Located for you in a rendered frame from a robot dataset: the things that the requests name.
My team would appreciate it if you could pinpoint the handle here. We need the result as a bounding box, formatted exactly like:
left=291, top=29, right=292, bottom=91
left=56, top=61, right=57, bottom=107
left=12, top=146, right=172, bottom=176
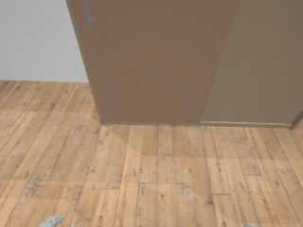
left=82, top=0, right=94, bottom=26

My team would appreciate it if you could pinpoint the left robot hand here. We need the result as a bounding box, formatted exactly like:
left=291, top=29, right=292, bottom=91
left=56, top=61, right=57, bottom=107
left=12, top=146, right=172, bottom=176
left=39, top=215, right=64, bottom=227

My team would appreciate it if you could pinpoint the wardrobe door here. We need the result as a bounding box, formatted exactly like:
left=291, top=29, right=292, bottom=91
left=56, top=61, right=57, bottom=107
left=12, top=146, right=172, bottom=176
left=201, top=0, right=303, bottom=123
left=70, top=0, right=241, bottom=124

